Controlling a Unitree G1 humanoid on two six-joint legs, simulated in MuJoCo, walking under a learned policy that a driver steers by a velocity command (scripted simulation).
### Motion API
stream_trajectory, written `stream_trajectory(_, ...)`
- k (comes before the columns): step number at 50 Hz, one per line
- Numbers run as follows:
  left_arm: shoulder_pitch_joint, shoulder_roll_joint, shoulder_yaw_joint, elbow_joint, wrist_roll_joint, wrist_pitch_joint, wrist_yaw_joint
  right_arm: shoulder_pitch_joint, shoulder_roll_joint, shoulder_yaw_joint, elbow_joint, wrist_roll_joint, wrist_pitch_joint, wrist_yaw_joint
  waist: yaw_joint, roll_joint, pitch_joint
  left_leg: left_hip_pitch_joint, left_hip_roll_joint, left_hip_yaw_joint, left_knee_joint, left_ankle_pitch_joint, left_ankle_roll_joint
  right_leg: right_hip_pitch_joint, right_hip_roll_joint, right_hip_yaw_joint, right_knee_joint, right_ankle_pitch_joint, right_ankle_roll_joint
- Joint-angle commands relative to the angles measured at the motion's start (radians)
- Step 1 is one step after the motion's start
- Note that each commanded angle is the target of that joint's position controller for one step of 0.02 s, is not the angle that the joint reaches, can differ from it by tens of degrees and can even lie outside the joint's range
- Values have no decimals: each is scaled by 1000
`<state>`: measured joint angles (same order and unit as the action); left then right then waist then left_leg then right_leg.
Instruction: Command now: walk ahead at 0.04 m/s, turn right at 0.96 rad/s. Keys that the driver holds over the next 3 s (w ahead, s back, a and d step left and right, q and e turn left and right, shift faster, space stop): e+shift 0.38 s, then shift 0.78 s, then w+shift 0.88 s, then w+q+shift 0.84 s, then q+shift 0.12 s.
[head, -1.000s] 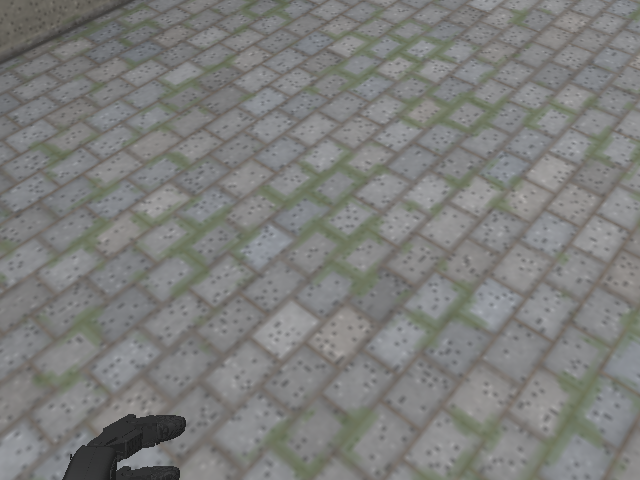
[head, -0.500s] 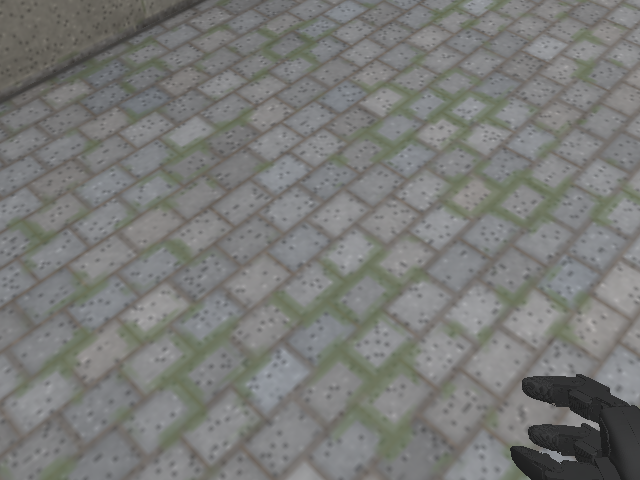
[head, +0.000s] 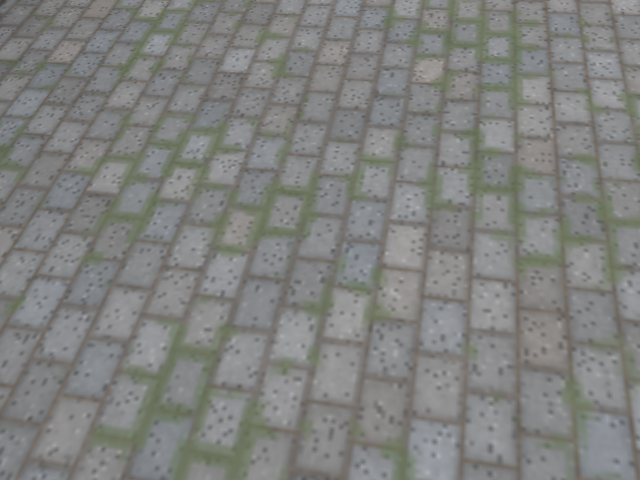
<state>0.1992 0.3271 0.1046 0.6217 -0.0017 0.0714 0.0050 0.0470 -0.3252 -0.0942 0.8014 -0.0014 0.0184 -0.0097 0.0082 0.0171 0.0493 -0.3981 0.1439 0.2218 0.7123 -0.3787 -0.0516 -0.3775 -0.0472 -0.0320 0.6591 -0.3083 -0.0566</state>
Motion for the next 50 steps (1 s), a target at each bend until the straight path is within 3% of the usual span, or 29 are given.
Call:
stream_trajectory(1, 81, 271, 70, -68, 35, -65, 2, -124, -88, -24, -127, -10, -13, -13, 27, -205, -87, -390, -124, -265, 434, -181, 4, 226, -264, 544, -384, 252, -266)
stream_trajectory(2, 38, 256, 66, -72, 17, -78, 7, -99, -94, -28, -117, 0, -18, -21, -9, -165, -86, -393, -118, -290, 418, -73, 27, 220, -227, 491, -384, 199, -209)
stream_trajectory(3, -5, 210, 52, -85, -1, -76, 13, -65, -107, -34, -89, -10, -21, -30, -28, -127, -105, -376, -103, -305, 409, -9, 31, 219, -203, 446, -359, 187, -165)
stream_trajectory(4, -40, 188, 42, -100, -7, -70, 21, -46, -107, -37, -82, -20, -24, -33, -45, -138, -124, -330, -112, -308, 406, 37, 25, 184, -178, 413, -338, 228, -148)
stream_trajectory(6, -31, 156, 29, -119, -1, -63, 35, -34, -87, -34, -79, -14, -32, -23, -45, -136, -175, -272, -145, -311, 394, 96, 14, 182, -140, 392, -312, 286, -140)
stream_trajectory(11, 6, 173, 38, -141, -10, -49, 49, -81, -46, -15, -96, 2, -39, -9, -11, -162, -167, -239, -203, -347, 135, 107, -13, 225, -98, 474, -279, 238, -144)
stream_trajectory(17, -15, 180, 43, -177, -13, -33, 35, -50, -75, -21, -96, 13, -55, 13, 4, -207, -170, -87, -227, -374, -65, 57, 0, 207, -69, 613, -240, 280, -139)
stream_trajectory(20, -71, 167, 37, -193, -26, -27, 29, 40, -100, -34, -76, 12, -62, 22, -42, -201, -177, 101, -199, -344, -307, 182, 29, 160, -15, 615, -181, 271, -96)
stream_trajectory(21, -46, 128, 24, -193, -23, -26, 28, 72, -132, -44, -68, 2, -59, 20, -33, -138, -205, 231, -95, -392, -365, 272, 64, 88, 33, 560, -96, 122, -57)
stream_trajectory(22, 58, 51, 2, -170, -6, -22, 24, 41, -177, -48, -88, -11, -46, 15, 38, 109, -232, 340, 113, -581, -378, 407, 149, -30, 169, 380, 134, -233, -5)
stream_trajectory(23, 35, 125, 21, -204, -11, -37, 24, 47, -192, -49, -86, -41, -44, 16, 37, 300, -154, 281, 228, -813, -428, 482, 310, -215, 224, 269, 326, -359, 46)
stream_trajectory(24, 42, 204, 42, -175, 2, -45, 23, -2, -140, -37, -114, -28, -48, 12, 41, 200, -125, 255, 240, -763, -408, 467, 338, -239, 147, 257, 480, -292, 80)
stream_trajectory(25, 30, 214, 47, -149, -1, -43, 21, -27, -95, -23, -125, -14, -43, 4, 32, 128, -109, 230, 170, -644, -389, 439, 299, -224, 131, 241, 527, -221, 97)
stream_trajectory(26, 25, 178, 38, -132, 0, -35, 23, -27, -83, -16, -130, -4, -36, -3, 24, 84, -102, 232, 114, -574, -380, 401, 268, -223, 128, 228, 563, -183, 112)
stream_trajectory(27, 21, 145, 25, -135, 0, -33, 20, -14, -88, -13, -124, 5, -31, -8, 10, 77, -86, 238, 103, -549, -381, 431, 274, -241, 128, 215, 593, -155, 123)
stream_trajectory(29, -12, 95, 2, -145, -11, -39, 14, 33, -99, -9, -110, -1, -21, -14, -12, 90, -87, 265, 69, -477, -385, 487, 275, -233, 118, 164, 524, -138, 131)
stream_trajectory(33, -54, 46, -29, -153, -3, -48, 14, 63, -126, -13, -100, -1, -6, -9, -43, 169, -135, 302, 66, -409, -363, 541, 277, -95, 68, 92, 222, -161, 137)
stream_trajectory(36, -29, 58, -27, -128, -10, -50, 11, 90, -142, -12, -85, 13, 1, -3, -49, 203, -141, 279, 81, -406, -341, 556, 272, 41, 70, 39, -11, -84, 124)
stream_trajectory(38, 31, 48, -25, -90, -4, -50, 9, 99, -117, 2, -74, 30, -1, -1, -12, 173, -135, 226, 59, -381, -294, 520, 225, 196, 89, 16, -292, 120, 83)
stream_trajectory(39, 26, 70, -23, -97, 1, -48, 12, 143, -89, 14, -59, 26, -11, 2, -20, 134, -147, 158, 41, -368, -273, 429, 160, 306, 44, 83, -332, 210, 52)
stream_trajectory(40, 42, 132, -14, -112, 11, -43, 21, 162, -35, 34, -70, -13, -26, 13, -43, -54, -198, 59, -31, -287, -133, 215, 76, 422, -133, 281, -313, 447, 2)
stream_trajectory(41, -18, 131, -22, -104, 40, -45, 13, 134, 4, 48, -93, -18, -40, 13, -72, -253, -172, 27, -86, -233, -167, -20, 28, 287, -224, 356, -287, 465, -108)
stream_trajectory(42, -62, 59, -37, -122, 38, -55, 5, 99, -49, 40, -84, -19, -40, 8, -42, -186, -144, 85, -77, -238, -169, 14, -3, 236, -179, 324, -299, 340, -128)
stream_trajectory(43, -59, 29, -48, -106, 40, -65, -1, 81, -52, 40, -79, -19, -41, 9, -40, -169, -135, 119, -82, -238, -211, 122, -8, 221, -121, 279, -287, 242, -84)
stream_trajectory(45, -50, 55, -43, -90, 33, -77, -3, 94, -66, 40, -63, -24, -32, 6, -33, -178, -102, 151, -78, -243, -234, 245, -16, 187, -68, 242, -282, 172, -34)
stream_trajectory(46, -30, 49, -47, -86, 32, -79, -3, 98, -78, 37, -57, -18, -31, 6, -28, -147, -78, 164, -74, -244, -232, 254, -12, 158, -53, 232, -284, 180, -20)
stream_trajectory(50, -11, 38, -52, -69, 26, -81, -3, 115, -60, 43, -25, -13, -33, 4, -29, -91, -64, 181, -77, -240, -246, 268, -9, 165, -35, 217, -260, 233, -16)
